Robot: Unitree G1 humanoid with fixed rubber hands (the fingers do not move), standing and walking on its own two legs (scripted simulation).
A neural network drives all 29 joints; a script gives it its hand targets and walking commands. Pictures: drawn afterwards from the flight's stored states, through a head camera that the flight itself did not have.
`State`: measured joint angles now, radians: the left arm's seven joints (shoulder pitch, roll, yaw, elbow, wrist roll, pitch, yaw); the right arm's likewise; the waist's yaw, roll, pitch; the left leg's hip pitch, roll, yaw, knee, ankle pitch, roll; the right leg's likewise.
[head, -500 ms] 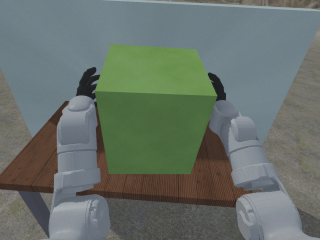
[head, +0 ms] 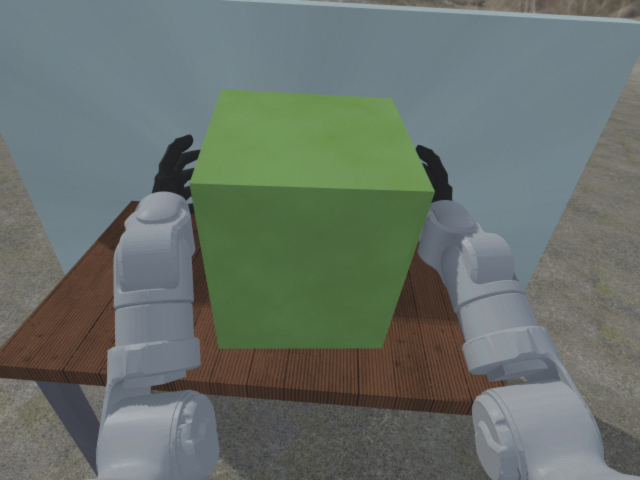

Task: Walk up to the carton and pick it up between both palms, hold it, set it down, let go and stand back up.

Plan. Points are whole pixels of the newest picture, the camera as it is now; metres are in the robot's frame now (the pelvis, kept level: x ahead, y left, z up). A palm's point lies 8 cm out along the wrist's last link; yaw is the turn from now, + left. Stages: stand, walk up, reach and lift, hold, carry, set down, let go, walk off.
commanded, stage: hold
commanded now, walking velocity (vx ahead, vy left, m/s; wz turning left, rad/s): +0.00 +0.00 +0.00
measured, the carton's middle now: (304, 224) +0.38 +0.01 +0.21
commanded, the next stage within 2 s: none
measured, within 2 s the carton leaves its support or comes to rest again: neither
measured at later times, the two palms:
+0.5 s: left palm (173, 203) +0.36 +0.16 +0.25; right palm (434, 208) +0.36 -0.15 +0.24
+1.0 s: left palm (173, 202) +0.37 +0.16 +0.25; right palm (433, 209) +0.36 -0.15 +0.24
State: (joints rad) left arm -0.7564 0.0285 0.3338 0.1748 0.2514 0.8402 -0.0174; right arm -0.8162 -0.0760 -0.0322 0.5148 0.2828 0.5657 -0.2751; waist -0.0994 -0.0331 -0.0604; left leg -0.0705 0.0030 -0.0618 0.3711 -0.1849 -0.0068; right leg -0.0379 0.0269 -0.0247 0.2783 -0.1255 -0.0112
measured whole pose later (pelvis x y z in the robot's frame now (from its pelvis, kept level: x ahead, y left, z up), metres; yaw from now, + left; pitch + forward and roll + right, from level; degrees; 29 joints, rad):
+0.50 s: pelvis +0.00 +0.00 +0.00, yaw +0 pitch -7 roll -1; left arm -0.76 0.03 0.35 0.20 0.25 0.84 -0.02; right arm -0.83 -0.08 -0.03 0.54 0.28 0.57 -0.27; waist -0.09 -0.03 -0.07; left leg -0.07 0.01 -0.06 0.36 -0.18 -0.01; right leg -0.04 0.03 -0.02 0.28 -0.13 -0.02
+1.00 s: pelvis +0.00 +0.00 +0.00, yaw +0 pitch -6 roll -1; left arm -0.76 0.02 0.34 0.18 0.25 0.84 -0.01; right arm -0.82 -0.08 -0.03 0.52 0.29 0.57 -0.28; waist -0.10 -0.03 -0.07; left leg -0.08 0.00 -0.06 0.37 -0.19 0.00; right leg -0.04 0.03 -0.01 0.28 -0.12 -0.01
